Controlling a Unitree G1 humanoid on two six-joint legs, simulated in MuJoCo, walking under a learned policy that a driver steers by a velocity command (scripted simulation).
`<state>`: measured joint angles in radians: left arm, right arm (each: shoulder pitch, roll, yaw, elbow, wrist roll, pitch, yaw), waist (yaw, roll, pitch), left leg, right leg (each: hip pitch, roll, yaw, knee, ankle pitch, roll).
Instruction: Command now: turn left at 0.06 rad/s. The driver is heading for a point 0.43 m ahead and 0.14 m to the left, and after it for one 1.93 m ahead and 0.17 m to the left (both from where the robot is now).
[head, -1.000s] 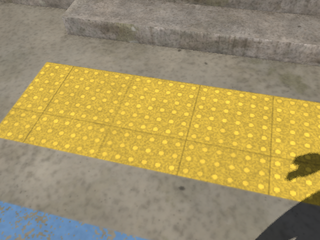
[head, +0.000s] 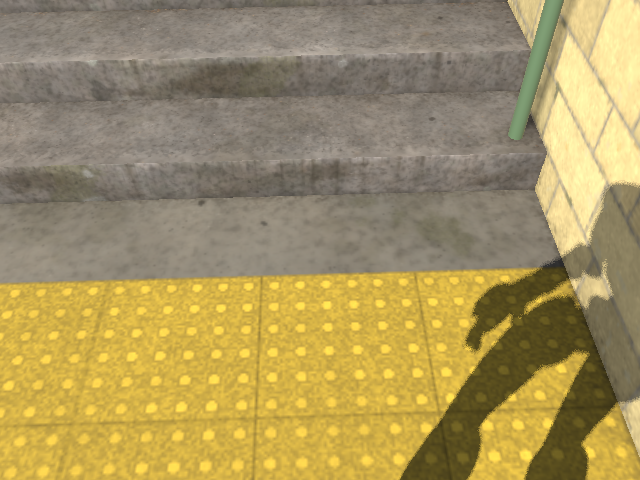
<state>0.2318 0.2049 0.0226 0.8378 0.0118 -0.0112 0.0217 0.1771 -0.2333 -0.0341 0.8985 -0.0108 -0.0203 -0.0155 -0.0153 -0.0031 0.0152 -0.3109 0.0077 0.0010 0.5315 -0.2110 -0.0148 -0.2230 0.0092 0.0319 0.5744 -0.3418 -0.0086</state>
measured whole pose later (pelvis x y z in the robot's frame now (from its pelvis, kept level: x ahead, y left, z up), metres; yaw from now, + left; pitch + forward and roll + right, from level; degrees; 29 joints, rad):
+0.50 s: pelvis +0.03 +0.03 +0.01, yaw +13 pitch +3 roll -2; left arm 0.15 0.29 0.09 0.75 0.00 -0.04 0.04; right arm 0.22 -0.27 -0.06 0.79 0.02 -0.02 -0.02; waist -0.03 -0.01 -0.01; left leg -0.29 -0.07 -0.09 0.42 -0.17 0.08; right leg -0.48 -0.01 0.05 0.90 -0.35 0.04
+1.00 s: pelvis +0.19 +0.05 +0.01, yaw +29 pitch +2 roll -1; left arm 0.41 0.23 0.04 0.89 0.00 -0.09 0.02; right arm 0.15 -0.28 -0.07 0.67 0.01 -0.03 0.01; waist 0.08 0.06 0.00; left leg -0.67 0.04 -0.06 0.79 -0.05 -0.01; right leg -0.02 -0.01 -0.06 0.26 -0.27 0.00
